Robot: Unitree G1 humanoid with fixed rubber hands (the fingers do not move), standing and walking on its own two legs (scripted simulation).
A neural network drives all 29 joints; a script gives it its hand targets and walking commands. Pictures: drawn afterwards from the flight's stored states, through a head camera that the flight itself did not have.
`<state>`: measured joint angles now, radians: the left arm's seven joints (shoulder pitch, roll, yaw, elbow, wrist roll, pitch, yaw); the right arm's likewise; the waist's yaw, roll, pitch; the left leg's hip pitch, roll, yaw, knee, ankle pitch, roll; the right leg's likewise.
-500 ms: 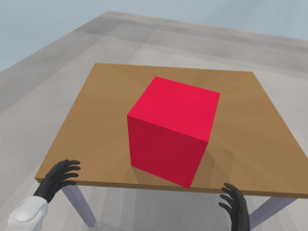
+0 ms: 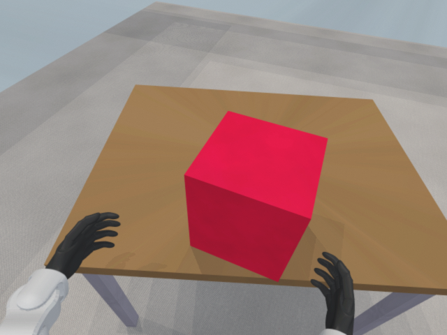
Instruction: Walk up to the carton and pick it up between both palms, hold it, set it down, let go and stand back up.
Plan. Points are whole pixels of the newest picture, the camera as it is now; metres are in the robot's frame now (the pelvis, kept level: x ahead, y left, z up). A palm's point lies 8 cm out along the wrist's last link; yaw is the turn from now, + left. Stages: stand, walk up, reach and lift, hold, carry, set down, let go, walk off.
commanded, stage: reach and lift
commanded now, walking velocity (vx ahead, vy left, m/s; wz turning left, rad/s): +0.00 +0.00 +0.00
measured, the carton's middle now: (253, 196) +0.40 -0.04 +0.01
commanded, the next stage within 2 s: none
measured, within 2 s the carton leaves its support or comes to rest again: neither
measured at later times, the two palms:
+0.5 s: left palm (84, 221) +0.27 +0.25 +0.08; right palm (344, 269) +0.23 -0.17 +0.06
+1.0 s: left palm (108, 158) +0.35 +0.22 +0.15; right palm (367, 217) +0.28 -0.20 +0.13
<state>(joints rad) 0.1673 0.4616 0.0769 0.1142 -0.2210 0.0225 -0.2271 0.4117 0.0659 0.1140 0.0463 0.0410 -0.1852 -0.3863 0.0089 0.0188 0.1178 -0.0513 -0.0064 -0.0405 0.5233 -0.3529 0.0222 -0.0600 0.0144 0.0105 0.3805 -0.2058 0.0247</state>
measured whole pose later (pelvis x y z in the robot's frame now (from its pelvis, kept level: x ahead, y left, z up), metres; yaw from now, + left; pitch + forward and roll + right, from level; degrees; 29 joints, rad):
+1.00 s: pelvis -0.01 +0.00 +0.00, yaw +0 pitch -6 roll -3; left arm -0.42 0.50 0.05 0.19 -0.29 0.44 -0.21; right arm -0.17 -0.07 -0.04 -0.12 0.12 0.47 -0.39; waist -0.06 0.01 0.11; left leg -0.06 -0.01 -0.04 0.51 -0.33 0.03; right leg -0.06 0.01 0.01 0.34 -0.17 0.03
